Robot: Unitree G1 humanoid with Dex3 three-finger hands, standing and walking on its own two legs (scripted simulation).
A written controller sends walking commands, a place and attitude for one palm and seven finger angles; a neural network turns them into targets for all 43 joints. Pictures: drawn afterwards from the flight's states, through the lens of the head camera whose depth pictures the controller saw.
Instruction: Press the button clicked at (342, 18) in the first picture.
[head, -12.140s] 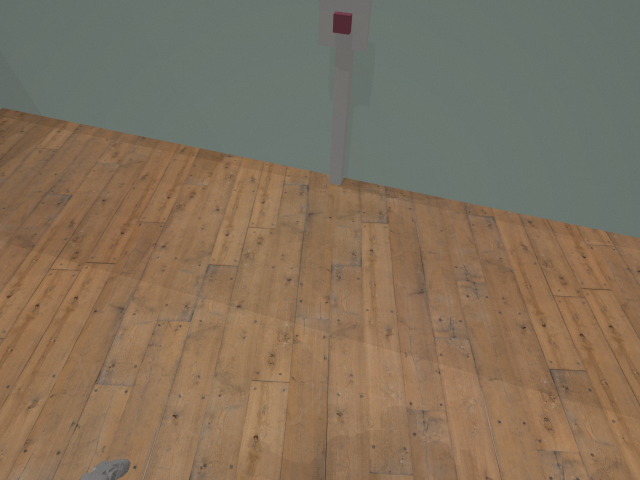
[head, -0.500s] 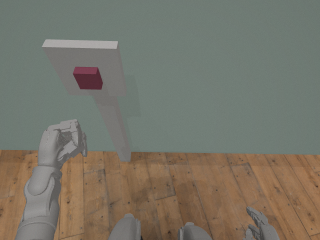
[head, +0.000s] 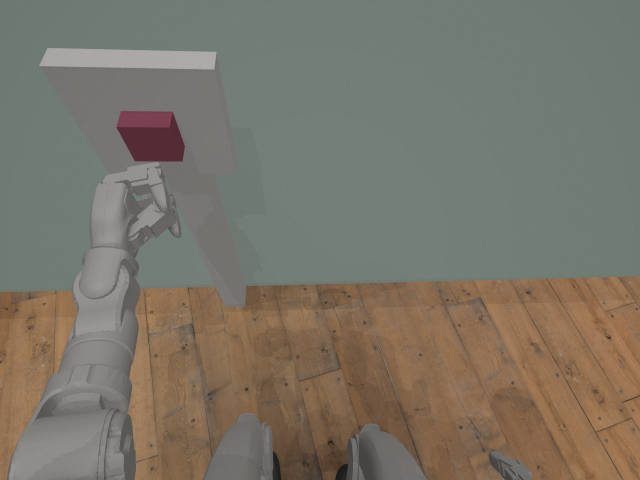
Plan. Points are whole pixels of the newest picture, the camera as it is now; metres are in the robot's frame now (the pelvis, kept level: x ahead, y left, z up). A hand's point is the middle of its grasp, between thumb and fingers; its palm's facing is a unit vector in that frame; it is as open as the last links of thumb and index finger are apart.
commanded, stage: aim a knuckle at the button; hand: left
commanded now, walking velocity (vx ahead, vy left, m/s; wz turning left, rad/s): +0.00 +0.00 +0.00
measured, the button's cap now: (153, 135) +0.52 +0.21 +0.08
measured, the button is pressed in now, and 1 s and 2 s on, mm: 0 0 9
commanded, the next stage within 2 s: press the button with the knuckle in 0.70 s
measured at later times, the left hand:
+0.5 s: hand (172, 216) +0.42 +0.18 +0.04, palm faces +0.04 -1.00 -0.03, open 3.1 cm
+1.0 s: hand (172, 207) +0.43 +0.18 +0.04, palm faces +0.05 -1.00 -0.03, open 3.1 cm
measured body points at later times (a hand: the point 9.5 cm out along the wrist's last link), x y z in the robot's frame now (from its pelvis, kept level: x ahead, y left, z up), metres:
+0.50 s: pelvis +0.01 +0.00 +0.01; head +0.11 +0.02 +0.44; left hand +0.42 +0.23 +0.04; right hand +0.09 -0.26 -0.11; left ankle +0.04 +0.09 -0.65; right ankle +0.00 -0.10 -0.65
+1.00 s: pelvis +0.00 -0.01 +0.00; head +0.11 +0.01 +0.44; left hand +0.43 +0.23 +0.05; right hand +0.07 -0.27 -0.12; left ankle +0.04 +0.09 -0.65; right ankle +0.00 -0.10 -0.65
